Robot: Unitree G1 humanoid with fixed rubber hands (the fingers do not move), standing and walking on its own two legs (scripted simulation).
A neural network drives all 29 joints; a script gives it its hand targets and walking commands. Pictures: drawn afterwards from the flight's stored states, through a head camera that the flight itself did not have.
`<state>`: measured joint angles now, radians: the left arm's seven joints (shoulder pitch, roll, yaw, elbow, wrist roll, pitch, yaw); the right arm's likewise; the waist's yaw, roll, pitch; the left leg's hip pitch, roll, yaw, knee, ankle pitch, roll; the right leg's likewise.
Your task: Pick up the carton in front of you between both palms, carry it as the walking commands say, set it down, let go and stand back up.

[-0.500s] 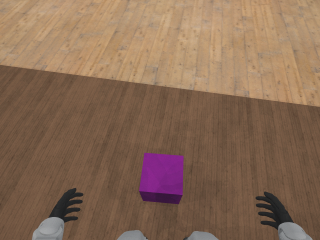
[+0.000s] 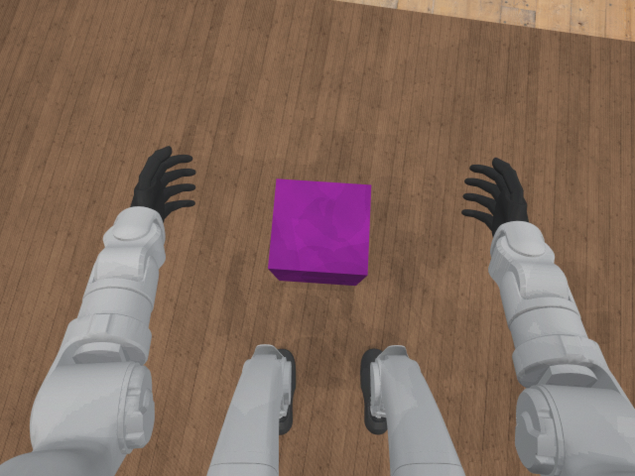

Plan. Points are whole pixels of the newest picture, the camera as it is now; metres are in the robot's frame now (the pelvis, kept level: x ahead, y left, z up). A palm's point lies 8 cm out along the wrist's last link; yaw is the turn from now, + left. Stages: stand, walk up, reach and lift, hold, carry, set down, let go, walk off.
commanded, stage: reach and lift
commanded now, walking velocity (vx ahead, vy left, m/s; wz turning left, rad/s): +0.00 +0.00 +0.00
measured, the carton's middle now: (320, 237) +0.48 +0.02 -0.55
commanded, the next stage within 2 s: none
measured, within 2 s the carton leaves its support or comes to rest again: leaves its support in 1.98 s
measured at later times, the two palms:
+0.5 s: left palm (207, 179) +0.51 +0.20 -0.21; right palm (443, 194) +0.48 -0.18 -0.21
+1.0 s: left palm (237, 221) +0.49 +0.20 -0.43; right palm (409, 231) +0.47 -0.18 -0.43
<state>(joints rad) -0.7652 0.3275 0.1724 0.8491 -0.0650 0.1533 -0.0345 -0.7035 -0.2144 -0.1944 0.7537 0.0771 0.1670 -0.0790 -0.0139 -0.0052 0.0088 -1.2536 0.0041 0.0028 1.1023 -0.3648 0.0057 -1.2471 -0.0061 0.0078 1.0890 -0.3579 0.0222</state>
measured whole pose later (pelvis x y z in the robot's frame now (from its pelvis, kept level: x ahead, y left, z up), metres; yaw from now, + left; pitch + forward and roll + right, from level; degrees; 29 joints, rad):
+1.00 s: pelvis -0.05 +0.00 -0.27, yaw -2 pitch +41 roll -2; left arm -1.42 0.43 0.07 1.16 -0.21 0.07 0.06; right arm -1.32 -0.27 -0.16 1.02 0.20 0.08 -0.17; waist -0.01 -0.02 0.22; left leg -2.26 0.00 -0.03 2.06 -0.52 0.00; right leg -2.24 0.02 0.00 2.03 -0.52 0.03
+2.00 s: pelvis -0.05 +0.00 -0.31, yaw -1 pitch +36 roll -1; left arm -1.48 0.33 0.06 1.09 -0.14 0.17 0.11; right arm -1.46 -0.23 -0.21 1.06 0.15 0.16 -0.18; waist 0.02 -0.05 0.34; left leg -2.30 0.01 -0.02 2.23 -0.55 0.00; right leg -2.30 0.04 0.02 2.21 -0.54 0.05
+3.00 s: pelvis -0.01 -0.01 -0.08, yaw +3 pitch +34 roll -1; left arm -0.73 -0.04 0.38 0.63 0.20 0.38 0.02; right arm -0.71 0.10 -0.42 0.60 -0.18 0.37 -0.08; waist 0.00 -0.02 -0.24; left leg -1.56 -0.04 -0.06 1.45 -0.48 -0.02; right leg -1.54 0.05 0.05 1.45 -0.51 0.03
